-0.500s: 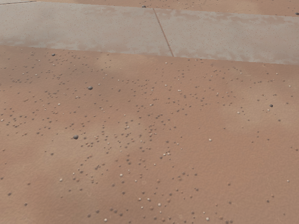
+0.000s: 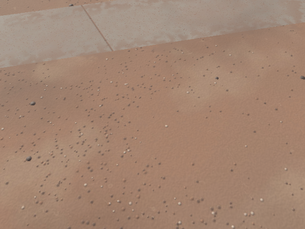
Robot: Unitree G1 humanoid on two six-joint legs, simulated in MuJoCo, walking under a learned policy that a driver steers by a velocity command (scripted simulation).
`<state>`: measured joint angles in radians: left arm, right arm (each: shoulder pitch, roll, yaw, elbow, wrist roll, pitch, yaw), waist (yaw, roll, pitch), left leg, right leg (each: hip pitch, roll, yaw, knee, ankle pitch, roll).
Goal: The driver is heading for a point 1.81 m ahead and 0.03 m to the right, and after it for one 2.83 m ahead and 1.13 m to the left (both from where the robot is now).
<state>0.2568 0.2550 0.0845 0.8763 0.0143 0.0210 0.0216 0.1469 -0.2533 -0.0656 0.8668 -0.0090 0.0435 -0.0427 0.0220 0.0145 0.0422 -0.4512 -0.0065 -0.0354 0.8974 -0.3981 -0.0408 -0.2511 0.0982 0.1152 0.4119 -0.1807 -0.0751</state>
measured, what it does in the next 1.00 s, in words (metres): steps on the spot, turning right: left foot, then right foot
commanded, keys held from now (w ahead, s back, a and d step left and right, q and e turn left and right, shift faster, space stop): e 0.30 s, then no key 0.58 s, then w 0.12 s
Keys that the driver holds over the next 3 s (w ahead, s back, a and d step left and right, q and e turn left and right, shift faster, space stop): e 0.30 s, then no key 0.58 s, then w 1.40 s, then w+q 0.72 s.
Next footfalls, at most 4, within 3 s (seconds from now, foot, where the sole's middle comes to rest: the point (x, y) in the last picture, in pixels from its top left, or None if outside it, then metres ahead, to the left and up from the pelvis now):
0.18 left None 0.04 0.13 -0.78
0.62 right None -0.03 -0.08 -0.78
0.88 left None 0.02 0.14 -0.78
1.40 right None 0.16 -0.15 -0.78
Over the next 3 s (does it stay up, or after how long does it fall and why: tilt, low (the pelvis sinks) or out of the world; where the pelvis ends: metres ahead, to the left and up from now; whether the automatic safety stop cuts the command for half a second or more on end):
stays up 0.91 -0.23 -0.03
